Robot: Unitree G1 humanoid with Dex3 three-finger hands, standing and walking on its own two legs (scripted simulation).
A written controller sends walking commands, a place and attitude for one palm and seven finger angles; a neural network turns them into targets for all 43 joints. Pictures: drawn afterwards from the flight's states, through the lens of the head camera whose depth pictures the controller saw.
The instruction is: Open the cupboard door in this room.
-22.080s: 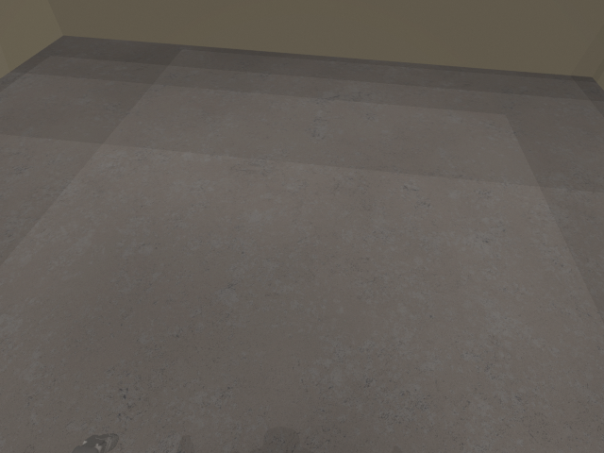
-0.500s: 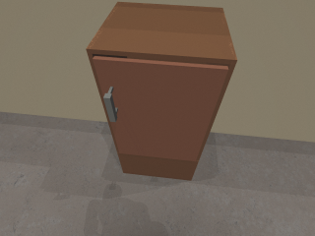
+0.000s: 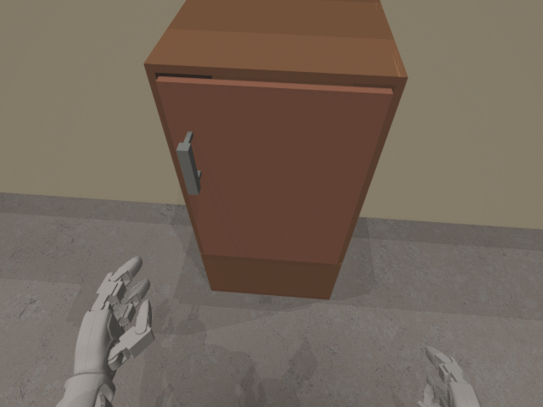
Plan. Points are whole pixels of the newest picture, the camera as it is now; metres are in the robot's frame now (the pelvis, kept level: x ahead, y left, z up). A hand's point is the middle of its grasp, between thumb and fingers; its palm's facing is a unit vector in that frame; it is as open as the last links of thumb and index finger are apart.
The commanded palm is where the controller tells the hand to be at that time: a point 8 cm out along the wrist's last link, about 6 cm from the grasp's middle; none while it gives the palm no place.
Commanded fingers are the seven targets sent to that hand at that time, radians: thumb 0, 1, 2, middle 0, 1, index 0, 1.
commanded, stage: raise the hand with hooked fingers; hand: left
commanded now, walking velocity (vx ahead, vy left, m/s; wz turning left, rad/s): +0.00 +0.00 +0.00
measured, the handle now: (191, 163) +0.58 +0.19 -0.01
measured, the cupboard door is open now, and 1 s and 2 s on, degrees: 0 0 0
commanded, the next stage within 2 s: move the hooked fingers beside the handle in 1.86 s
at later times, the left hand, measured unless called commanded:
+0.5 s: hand (124, 351) +0.21 +0.22 -0.03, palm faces -0.08 -1.00 -0.03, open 10.5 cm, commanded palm +0.18 +0.28 -0.02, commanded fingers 0.00 0.01 0.52 -0.26 -0.87 -0.26 -0.87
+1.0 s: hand (93, 324) +0.24 +0.27 -0.01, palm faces -0.02 -1.00 -0.06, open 13.4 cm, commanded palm +0.22 +0.32 +0.00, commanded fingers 0.00 -0.50 0.30 -0.30 -1.20 -0.30 -1.20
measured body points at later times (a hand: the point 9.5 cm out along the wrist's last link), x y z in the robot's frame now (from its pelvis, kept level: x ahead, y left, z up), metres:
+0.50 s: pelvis -0.04 +0.03 -0.06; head +0.04 +0.05 +0.38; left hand +0.20 +0.28 -0.02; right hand +0.13 -0.18 -0.15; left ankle -0.03 +0.13 -0.71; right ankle +0.03 -0.10 -0.71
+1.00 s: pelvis -0.02 +0.03 -0.05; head +0.06 +0.06 +0.40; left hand +0.23 +0.32 +0.00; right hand +0.17 -0.21 -0.10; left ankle -0.03 +0.13 -0.71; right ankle +0.03 -0.10 -0.71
